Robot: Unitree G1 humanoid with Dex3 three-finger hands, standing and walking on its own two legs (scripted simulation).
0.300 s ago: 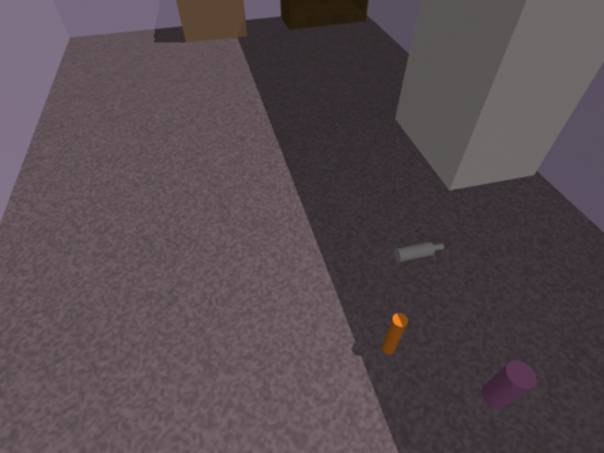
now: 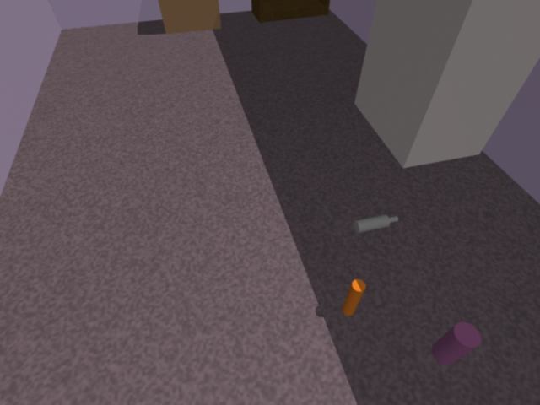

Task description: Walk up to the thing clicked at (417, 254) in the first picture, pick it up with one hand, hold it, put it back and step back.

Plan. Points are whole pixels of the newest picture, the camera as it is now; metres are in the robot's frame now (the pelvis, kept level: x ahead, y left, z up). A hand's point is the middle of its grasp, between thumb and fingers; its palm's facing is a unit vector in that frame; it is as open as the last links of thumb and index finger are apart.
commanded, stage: stand
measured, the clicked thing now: (376, 222) +1.01 -0.49 -0.75
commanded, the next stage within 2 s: walk up in 0.82 s
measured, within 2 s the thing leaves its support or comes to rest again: neither
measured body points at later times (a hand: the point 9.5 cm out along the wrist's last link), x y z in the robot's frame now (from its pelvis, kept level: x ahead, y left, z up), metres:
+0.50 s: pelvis +0.01 +0.00 +0.00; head +0.02 +0.00 +0.45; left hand +0.08 +0.30 -0.13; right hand +0.08 -0.29 -0.13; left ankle +0.00 +0.12 -0.75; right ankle +0.00 -0.12 -0.75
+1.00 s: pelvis -0.01 -0.02 +0.00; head +0.04 -0.01 +0.44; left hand +0.08 +0.31 -0.12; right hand +0.08 -0.32 -0.13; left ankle +0.00 +0.12 -0.75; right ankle -0.01 -0.14 -0.72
